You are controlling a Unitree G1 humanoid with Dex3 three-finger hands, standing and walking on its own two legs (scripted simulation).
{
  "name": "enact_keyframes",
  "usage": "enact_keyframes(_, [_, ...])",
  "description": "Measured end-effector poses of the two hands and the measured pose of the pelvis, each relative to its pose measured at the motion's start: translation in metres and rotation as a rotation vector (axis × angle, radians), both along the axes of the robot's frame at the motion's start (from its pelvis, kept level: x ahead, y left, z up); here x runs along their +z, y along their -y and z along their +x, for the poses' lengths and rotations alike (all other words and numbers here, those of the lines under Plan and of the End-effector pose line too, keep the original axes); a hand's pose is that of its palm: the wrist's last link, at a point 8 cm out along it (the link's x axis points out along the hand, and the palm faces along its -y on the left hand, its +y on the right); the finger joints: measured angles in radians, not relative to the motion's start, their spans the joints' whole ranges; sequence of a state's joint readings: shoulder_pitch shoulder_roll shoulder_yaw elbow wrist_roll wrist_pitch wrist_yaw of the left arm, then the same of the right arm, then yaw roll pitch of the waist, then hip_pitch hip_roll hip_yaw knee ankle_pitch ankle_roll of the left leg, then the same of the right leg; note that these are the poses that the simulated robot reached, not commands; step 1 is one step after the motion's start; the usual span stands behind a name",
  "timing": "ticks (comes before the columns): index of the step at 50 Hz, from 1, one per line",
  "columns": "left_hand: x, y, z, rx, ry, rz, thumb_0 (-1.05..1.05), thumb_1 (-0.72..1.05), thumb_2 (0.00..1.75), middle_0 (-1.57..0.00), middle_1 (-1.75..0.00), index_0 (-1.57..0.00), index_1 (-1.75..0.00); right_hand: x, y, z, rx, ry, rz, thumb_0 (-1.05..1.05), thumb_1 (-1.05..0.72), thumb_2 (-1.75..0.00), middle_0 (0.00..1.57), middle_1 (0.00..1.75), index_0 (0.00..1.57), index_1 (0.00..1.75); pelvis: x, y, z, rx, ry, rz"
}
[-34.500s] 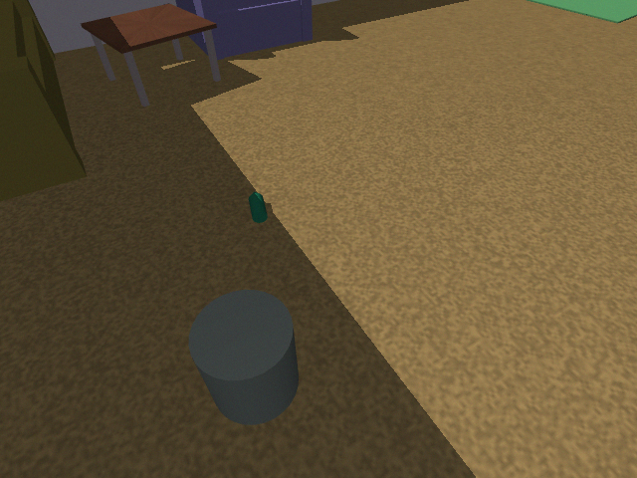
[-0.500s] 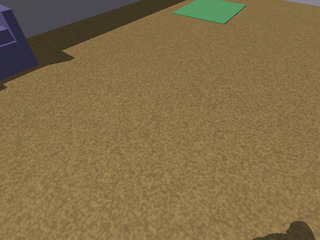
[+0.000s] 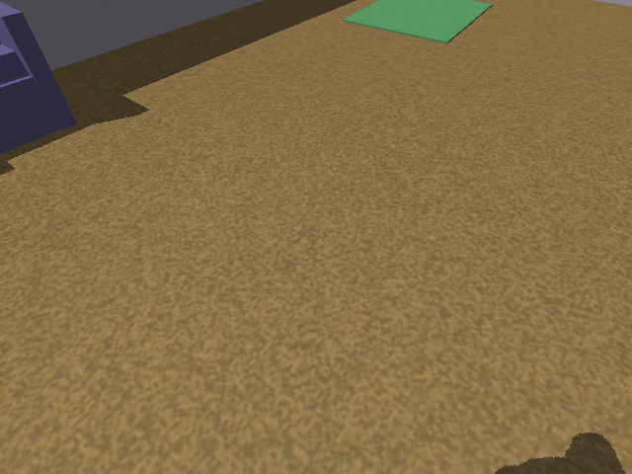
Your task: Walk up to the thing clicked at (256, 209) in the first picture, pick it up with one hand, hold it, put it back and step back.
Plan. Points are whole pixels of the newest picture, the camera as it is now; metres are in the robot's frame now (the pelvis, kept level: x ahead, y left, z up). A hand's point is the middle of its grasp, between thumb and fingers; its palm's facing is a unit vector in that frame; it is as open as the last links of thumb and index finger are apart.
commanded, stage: stand
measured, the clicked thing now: out of the picture -0.04 +0.92 -0.75
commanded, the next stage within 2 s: none
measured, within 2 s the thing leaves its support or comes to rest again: neither
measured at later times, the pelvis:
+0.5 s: pelvis +0.01 -0.01 +0.00, yaw +0 degrees
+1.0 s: pelvis +0.01 -0.01 +0.00, yaw +0 degrees
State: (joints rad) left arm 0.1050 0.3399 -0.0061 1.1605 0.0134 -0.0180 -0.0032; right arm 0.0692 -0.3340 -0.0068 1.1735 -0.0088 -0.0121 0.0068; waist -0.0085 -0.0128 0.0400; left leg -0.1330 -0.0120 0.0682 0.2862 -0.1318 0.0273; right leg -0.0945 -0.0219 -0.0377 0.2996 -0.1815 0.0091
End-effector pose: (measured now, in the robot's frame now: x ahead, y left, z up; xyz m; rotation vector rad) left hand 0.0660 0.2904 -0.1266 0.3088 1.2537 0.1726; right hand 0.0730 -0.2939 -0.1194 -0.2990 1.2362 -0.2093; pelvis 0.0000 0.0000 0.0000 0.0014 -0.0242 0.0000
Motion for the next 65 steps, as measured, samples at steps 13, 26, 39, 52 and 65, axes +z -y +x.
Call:
enact_keyframes(13, [0.003,0.003,0.020,-0.001,0.030,0.005,0.01,0.90,0.90,-0.20,-0.30,-0.20,-0.30,0.001,0.007,0.010,-0.004,0.004,-0.010,0.01,-0.91,-0.90,0.20,0.30,0.20,0.30,0.000,0.004,0.011,0.002,0.002,-0.001])
enact_keyframes(26, [0.006,0.005,0.025,0.004,0.041,0.012,0.01,0.90,0.90,-0.20,-0.30,-0.20,-0.30,0.002,0.009,0.017,0.007,0.015,-0.008,0.01,-0.91,-0.90,0.20,0.30,0.20,0.30,0.001,0.008,0.014,0.006,0.002,-0.002])
enact_keyframes(39, [0.005,0.007,0.018,0.015,0.023,0.014,0.01,0.90,0.90,-0.20,-0.30,-0.20,-0.30,0.000,0.011,0.018,0.011,0.008,-0.006,0.01,-0.91,-0.90,0.20,0.30,0.20,0.30,0.001,0.011,0.016,0.006,0.008,-0.001])
enact_keyframes(52, [0.005,0.009,0.014,0.014,0.028,0.013,0.01,0.90,0.90,-0.20,-0.30,-0.20,-0.30,0.001,0.014,0.015,0.017,0.011,-0.008,0.01,-0.91,-0.90,0.20,0.30,0.20,0.30,0.001,0.014,0.013,0.007,0.011,-0.002])
enact_keyframes(65, [0.006,0.009,0.009,0.015,0.020,0.017,0.01,0.90,0.90,-0.20,-0.30,-0.20,-0.30,-0.001,0.016,0.007,0.016,-0.003,-0.009,0.01,-0.91,-0.90,0.20,0.30,0.20,0.30,0.001,0.014,0.012,0.005,0.014,-0.001])
